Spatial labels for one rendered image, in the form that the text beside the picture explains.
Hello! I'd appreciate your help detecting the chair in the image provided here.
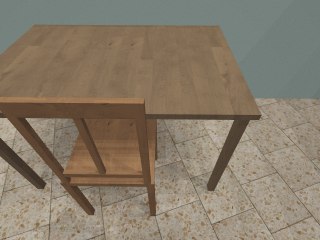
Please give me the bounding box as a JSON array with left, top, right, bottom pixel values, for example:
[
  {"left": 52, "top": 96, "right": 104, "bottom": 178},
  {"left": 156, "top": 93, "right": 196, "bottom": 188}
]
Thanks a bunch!
[{"left": 0, "top": 97, "right": 158, "bottom": 216}]

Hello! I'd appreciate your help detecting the table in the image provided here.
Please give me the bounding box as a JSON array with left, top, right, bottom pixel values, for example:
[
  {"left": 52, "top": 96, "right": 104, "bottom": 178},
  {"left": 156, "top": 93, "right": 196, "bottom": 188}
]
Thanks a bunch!
[{"left": 0, "top": 24, "right": 262, "bottom": 191}]

